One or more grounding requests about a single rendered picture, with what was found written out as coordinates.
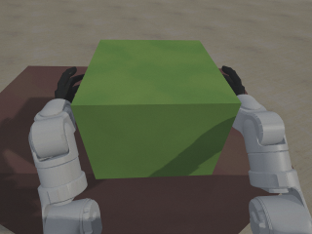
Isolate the pedestal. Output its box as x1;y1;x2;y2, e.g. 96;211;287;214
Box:
0;65;293;234

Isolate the right robot forearm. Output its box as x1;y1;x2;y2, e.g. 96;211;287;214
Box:
232;94;312;225

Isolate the right robot upper arm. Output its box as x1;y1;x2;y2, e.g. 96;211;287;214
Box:
249;194;312;234

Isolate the left robot forearm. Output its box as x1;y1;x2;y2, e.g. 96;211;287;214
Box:
28;98;88;234

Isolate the right robot hand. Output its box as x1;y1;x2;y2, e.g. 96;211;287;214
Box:
221;65;245;96

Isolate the carton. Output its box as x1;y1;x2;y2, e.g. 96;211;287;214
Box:
70;39;242;179

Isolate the left robot hand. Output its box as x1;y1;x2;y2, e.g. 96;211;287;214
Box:
55;66;85;103

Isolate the left robot upper arm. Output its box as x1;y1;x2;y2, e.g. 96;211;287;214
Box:
44;198;102;234

